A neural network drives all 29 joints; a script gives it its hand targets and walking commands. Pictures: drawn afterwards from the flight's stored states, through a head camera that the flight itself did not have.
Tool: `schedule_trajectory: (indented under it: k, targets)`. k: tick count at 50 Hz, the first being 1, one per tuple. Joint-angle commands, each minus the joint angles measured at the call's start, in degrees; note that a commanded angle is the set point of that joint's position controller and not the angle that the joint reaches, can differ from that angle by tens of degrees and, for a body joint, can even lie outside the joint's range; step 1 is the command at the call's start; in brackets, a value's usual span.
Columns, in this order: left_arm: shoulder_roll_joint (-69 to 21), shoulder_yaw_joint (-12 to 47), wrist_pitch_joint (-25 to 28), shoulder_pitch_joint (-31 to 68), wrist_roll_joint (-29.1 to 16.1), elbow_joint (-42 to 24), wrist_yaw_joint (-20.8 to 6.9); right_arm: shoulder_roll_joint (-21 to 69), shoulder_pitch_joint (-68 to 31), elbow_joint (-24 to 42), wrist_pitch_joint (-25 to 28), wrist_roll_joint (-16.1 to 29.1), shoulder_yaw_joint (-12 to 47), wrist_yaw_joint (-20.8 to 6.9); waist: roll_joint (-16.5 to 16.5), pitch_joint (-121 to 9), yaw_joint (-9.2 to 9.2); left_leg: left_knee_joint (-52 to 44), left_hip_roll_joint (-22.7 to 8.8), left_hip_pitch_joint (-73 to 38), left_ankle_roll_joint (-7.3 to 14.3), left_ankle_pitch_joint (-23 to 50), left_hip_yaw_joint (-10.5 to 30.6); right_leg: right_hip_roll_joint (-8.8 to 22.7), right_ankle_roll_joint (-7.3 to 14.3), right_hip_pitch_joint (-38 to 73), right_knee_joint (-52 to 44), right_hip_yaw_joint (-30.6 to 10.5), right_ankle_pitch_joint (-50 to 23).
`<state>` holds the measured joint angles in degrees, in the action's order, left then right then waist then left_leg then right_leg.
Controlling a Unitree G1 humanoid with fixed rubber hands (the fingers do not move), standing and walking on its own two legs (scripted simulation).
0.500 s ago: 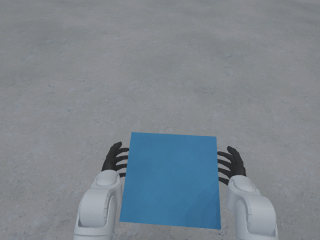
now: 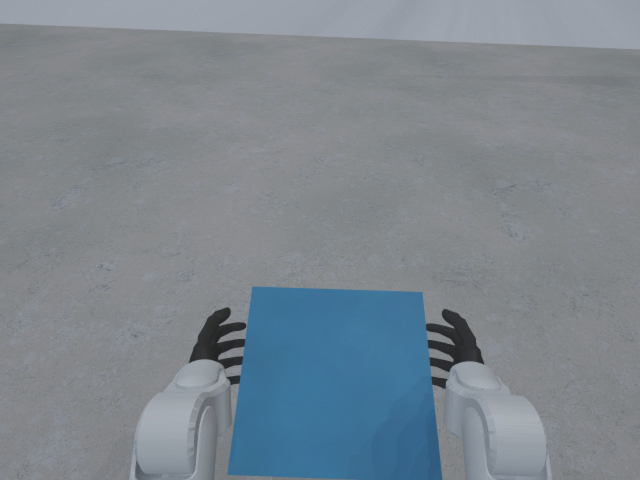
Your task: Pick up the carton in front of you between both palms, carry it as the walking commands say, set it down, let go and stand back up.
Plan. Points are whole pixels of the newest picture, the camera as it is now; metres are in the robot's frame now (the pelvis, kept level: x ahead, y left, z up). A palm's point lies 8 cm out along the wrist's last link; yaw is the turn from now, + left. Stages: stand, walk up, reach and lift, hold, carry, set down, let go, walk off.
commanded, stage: carry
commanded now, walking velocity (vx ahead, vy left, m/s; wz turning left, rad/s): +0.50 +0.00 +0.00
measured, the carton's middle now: (332, 391) +0.29 +0.00 -0.03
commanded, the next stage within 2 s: none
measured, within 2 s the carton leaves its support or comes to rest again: neither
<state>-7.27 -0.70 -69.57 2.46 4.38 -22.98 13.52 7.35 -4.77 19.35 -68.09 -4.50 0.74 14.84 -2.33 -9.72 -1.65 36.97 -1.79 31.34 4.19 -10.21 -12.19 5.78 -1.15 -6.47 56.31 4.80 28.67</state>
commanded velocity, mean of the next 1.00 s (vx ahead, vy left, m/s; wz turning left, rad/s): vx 0.50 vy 0.00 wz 0.00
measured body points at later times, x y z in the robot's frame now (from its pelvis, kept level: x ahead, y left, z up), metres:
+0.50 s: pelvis +0.37 -0.05 +0.04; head +0.36 -0.05 +0.49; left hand +0.61 +0.12 +0.12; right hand +0.65 -0.17 +0.12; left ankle +0.31 +0.07 -0.64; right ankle +0.34 -0.14 -0.71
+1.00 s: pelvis +0.73 +0.00 +0.04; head +0.75 +0.02 +0.49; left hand +1.00 +0.14 +0.10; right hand +0.99 -0.16 +0.11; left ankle +0.62 +0.08 -0.71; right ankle +0.81 -0.15 -0.66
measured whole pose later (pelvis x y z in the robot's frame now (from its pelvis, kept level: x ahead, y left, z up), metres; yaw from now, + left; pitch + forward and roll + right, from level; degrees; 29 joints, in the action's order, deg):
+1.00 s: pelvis +0.73 +0.00 +0.04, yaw -1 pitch +6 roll -3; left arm -7.4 0.4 -67.5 4.0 5.9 -24.2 12.6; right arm 7.4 -4.9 23.1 -66.6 -4.0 -1.6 12.5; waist 0.9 -4.7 -2.3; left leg 13.8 -2.8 3.7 1.7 -16.3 -11.0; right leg 4.6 -0.3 -35.5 43.1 7.2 9.6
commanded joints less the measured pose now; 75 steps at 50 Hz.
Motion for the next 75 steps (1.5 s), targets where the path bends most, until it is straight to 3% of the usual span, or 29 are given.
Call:
schedule_trajectory:
  k: [1,3,9,13,14,15,16,18,20,25,28,32,33,34,35,36,38,39,43,50,54,55,56,57,58,61,63,66,75]
  targets:
    - [-55.9,32.4,3.2,26.1,-19.2,-6.0,-14.0,58.3,-26.8,9.6,2.4,23.3,33.5,-15.3,5.6,-14.5,0.17,-19.2,-19.2,-36.6,7.2,17.4,28.7,0.7,2.8,-32.7,16.0,-7.1,-4.4]
    - [-59.3,32.7,4.7,25.0,-18.8,-5.0,-14.3,60.7,-26.4,9.9,3.5,23.1,33.9,-16.1,7.5,-13.6,0.66,-22.5,-17.4,-31.7,3.8,10.7,21.9,0.4,2.6,-28.1,1.6,-4.1,-5.5]
    - [-58.2,32.6,5.4,21.8,-17.4,-5.5,-14.3,58.5,-20.5,8.9,3.4,21.4,33.3,-17.0,12.6,-8.2,0.44,-24.6,-12.9,-26.0,1.2,3.4,7.3,-2.5,1.0,-17.4,-24.8,5.1,-20.1]
    - [-54.0,32.8,3.5,21.8,-18.7,-7.8,-13.7,53.8,-20.4,11.8,1.3,20.3,33.2,-15.7,5.9,-8.9,2.1,-8.6,-7.9,-18.8,-3.0,6.3,0.2,-3.7,1.9,0.7,-30.8,8.7,-21.2]
    - [-52.1,32.6,2.8,21.3,-18.8,-7.6,-13.4,51.8,-20.8,12.2,0.5,19.8,32.6,-15.2,-0.4,-10.9,3.3,4.2,-5.2,-10.6,-4.7,4.5,-0.7,2.3,4.8,9.7,-32.9,-1.8,-15.3]
    - [-49.1,32.0,2.0,20.7,-18.9,-7.1,-13.1,49.9,-20.9,12.9,-0.6,19.4,31.9,-14.6,-14.5,-12.8,3.2,19.1,0.6,0.0,-6.9,-9.7,0.8,14.7,10.2,16.0,-40.1,-24.2,-13.4]
    - [-48.3,31.3,1.2,20.1,-19.1,-6.7,-12.9,48.7,-20.5,11.7,-1.5,19.4,31.8,-14.2,-15.9,-11.7,2.98,27.6,1.1,9.4,-5.6,-19.9,6.5,18.3,13.5,20.2,-42.1,-31.3,-19.9]
    - [-51.1,31.8,0.8,23.3,-20.2,-9.5,-13.1,51.1,-22.3,12.3,-1.8,21.2,32.2,-14.6,-5.5,-11.5,3.03,34.3,-2.7,13.3,-4.5,-19.2,9.7,18.4,13.2,18.7,-39.2,-25.8,-33.7]
    - [-54.2,33.3,0.9,27.5,-21.6,-11.5,-13.5,54.4,-23.3,11.0,-1.5,21.4,32.1,-14.9,-1.1,-11.1,2.76,25.3,-4.8,10.5,-4.3,-13.7,10.8,16.7,10.5,14.7,-40.9,-18.5,-31.5]
    - [-54.5,33.4,0.6,26.8,-22.1,-10.9,-14.6,56.1,-21.3,10.2,-0.6,19.5,31.1,-14.3,-6.1,-7.8,2.73,4.1,-2.3,2.4,-4.6,-4.4,4.9,10.4,7.4,9.9,-43.4,-3.1,-31.0]
    - [-52.7,32.4,0.0,24.5,-21.3,-9.0,-14.6,54.7,-20.8,10.1,-1.0,18.9,30.5,-13.9,-8.8,-5.1,2.96,-5.0,-0.1,-2.1,-4.2,1.2,1.1,9.3,6.3,8.7,-42.5,1.2,-33.7]
    - [-51.0,31.9,-0.9,23.6,-19.6,-6.7,-14.2,52.7,-19.2,6.9,-1.9,18.7,29.5,-14.5,-3.6,-7.8,1.26,-10.8,2.8,-22.4,-2.3,3.6,-3.0,5.8,2.6,1.9,-25.9,7.8,-44.0]
    - [-50.5,31.9,-1.1,24.1,-19.4,-6.4,-14.1,52.4,-19.0,6.1,-1.9,18.6,29.0,-14.7,0.4,-10.6,-0.01,-11.3,-2.2,-33.7,0.0,-0.2,3.8,4.0,0.7,-7.3,-15.4,8.5,-37.4]
    - [-50.6,32.2,-1.3,25.0,-19.3,-7.4,-14.1,51.1,-19.2,5.6,-1.8,18.5,28.2,-14.9,16.8,-13.9,-0.34,-18.4,-17.5,-41.7,5.6,-2.9,29.7,-2.5,-2.1,-19.9,2.7,9.1,-18.9]
    - [-51.5,32.3,-1.3,25.2,-19.3,-6.2,-14.3,52.7,-19.5,5.0,-1.7,18.9,28.2,-15.2,20.5,-13.1,0.04,-22.1,-22.3,-47.5,9.5,6.3,40.4,-6.2,-1.4,-32.6,12.5,2.2,0.3]
    - [-54.0,33.8,-0.8,27.2,-20.1,-7.2,-14.8,56.0,-21.2,6.5,-1.0,19.9,29.5,-15.7,15.5,-12.4,-0.28,-20.9,-22.4,-46.9,10.8,14.5,38.6,-3.4,0.7,-35.4,17.5,-1.3,0.8]
    - [-58.7,33.7,0.9,28.0,-20.6,-6.3,-15.7,61.0,-25.0,8.5,0.1,21.3,31.1,-16.6,6.1,-11.6,-0.03,-20.0,-20.4,-41.0,7.9,20.0,29.6,0.3,1.7,-35.4,16.0,-4.4,-2.9]
    - [-60.5,33.7,1.7,27.9,-20.1,-6.0,-15.7,62.6,-26.0,8.3,0.8,21.8,31.4,-16.9,5.5,-12.1,0.4,-21.5,-19.2,-38.9,5.7,17.7,26.0,1.7,1.7,-33.2,11.4,-4.9,-6.6]
    - [-62.6,33.5,4.8,25.4,-18.4,-6.0,-14.5,62.9,-25.0,9.0,2.7,22.5,31.9,-17.9,10.2,-10.6,0.44,-25.3,-16.1,-38.1,3.4,15.6,16.4,-0.1,1.2,-31.6,-3.1,0.2,-14.5]
    - [-57.2,34.4,4.0,23.5,-17.8,-10.8,-12.7,56.1,-20.4,13.2,1.9,22.0,32.4,-17.3,12.6,-3.3,0.25,-25.3,-10.6,-38.6,1.4,29.4,4.2,-4.2,1.1,-26.4,-25.7,8.7,-27.1]
    - [-52.2,34.9,1.1,22.8,-20.1,-12.1,-12.4,50.4,-18.7,14.4,-0.7,20.4,31.1,-15.6,10.7,-8.6,2.09,-4.2,-8.2,-34.9,-2.8,45.0,-2.2,-8.8,3.4,-3.6,-33.3,13.8,-28.7]
    - [-51.5,34.5,0.5,22.6,-20.3,-11.7,-12.5,48.7,-19.6,14.9,-1.3,20.2,31.1,-15.3,7.2,-13.2,3.44,7.9,-6.2,-24.3,-4.1,32.6,-1.5,-4.1,4.9,11.0,-31.9,8.3,-27.3]
    - [-49.7,33.8,0.0,23.2,-20.5,-11.5,-12.5,48.0,-20.7,16.0,-2.0,20.2,31.3,-15.1,-6.5,-17.6,3.23,24.7,-1.3,-8.6,-5.8,10.3,0.2,10.8,10.1,23.3,-32.9,-15.8,-26.8]
    - [-49.8,33.2,-0.2,22.8,-20.8,-10.7,-12.7,48.5,-20.5,15.2,-2.5,20.8,31.9,-15.1,-15.4,-18.5,3.14,36.8,4.8,3.6,-5.4,-16.9,6.2,18.3,16.6,26.8,-40.0,-33.3,-33.2]
    - [-51.6,32.6,-0.5,22.9,-20.6,-9.8,-13.1,50.0,-21.4,14.2,-2.6,20.9,31.9,-15.2,-8.4,-17.2,3.1,43.0,1.1,7.5,-3.7,-17.0,11.3,18.3,17.4,25.4,-39.5,-30.5,-35.7]
    - [-57.5,34.2,0.3,28.0,-22.2,-11.4,-14.5,56.5,-24.0,13.0,-1.5,21.1,32.2,-16.1,0.5,-12.6,2.42,30.6,-5.4,4.7,-2.6,-9.4,13.4,14.9,10.8,12.9,-41.2,-15.5,-31.7]
    - [-58.3,33.8,0.7,28.6,-22.0,-11.1,-15.0,58.3,-24.2,12.0,-0.9,20.7,32.1,-16.2,-2.8,-10.4,2.39,22.3,-4.5,2.2,-3.1,-7.2,9.7,12.4,8.8,7.5,-44.6,-9.5,-27.0]
    - [-57.5,33.2,0.6,27.7,-22.0,-10.5,-15.5,58.8,-23.7,11.8,-0.4,20.1,32.3,-15.5,-5.0,-8.2,2.52,11.7,-4.4,1.6,-3.9,-2.1,7.1,11.2,9.4,7.0,-47.0,-4.4,-24.2]
    - [-51.0,30.4,-1.7,23.5,-18.5,-6.3,-14.1,53.4,-22.1,8.0,-3.3,20.2,30.7,-15.2,-6.3,-2.4,2.82,-9.1,0.3,-6.6,-3.9,6.3,-1.9,8.0,5.8,9.4,-39.4,4.3,-40.6]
